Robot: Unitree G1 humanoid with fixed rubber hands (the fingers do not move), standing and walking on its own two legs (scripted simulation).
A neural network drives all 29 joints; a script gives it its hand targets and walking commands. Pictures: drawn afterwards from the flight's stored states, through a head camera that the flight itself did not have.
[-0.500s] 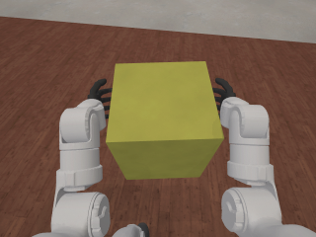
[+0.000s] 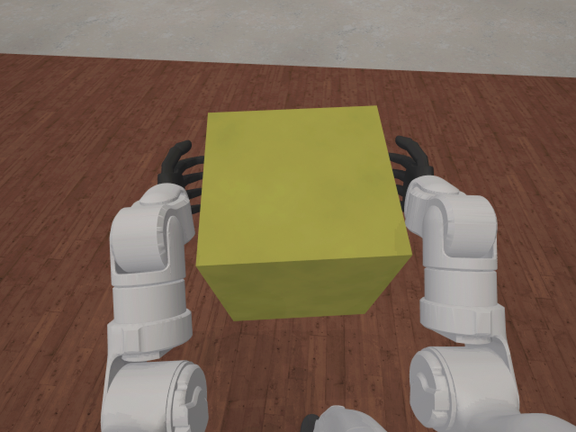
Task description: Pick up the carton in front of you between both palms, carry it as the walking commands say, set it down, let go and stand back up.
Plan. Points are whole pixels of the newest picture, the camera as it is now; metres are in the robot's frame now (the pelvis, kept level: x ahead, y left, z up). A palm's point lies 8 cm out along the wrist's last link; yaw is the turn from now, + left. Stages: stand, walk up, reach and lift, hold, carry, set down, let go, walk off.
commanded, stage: carry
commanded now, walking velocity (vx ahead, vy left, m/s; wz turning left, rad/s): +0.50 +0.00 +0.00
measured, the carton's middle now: (296, 226) +0.37 -0.01 +0.05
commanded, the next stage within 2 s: none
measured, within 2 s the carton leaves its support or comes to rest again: neither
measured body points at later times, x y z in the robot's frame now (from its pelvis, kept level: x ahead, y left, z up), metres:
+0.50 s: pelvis +0.31 +0.01 -0.04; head +0.35 +0.02 +0.40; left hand +0.69 +0.16 +0.05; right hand +0.68 -0.14 +0.05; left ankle +0.38 +0.05 -0.76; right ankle +0.15 -0.07 -0.65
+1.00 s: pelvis +0.61 -0.03 -0.09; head +0.62 -0.03 +0.36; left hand +0.97 +0.12 +0.02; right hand +0.98 -0.19 +0.02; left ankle +0.45 +0.07 -0.70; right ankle +0.67 -0.08 -0.81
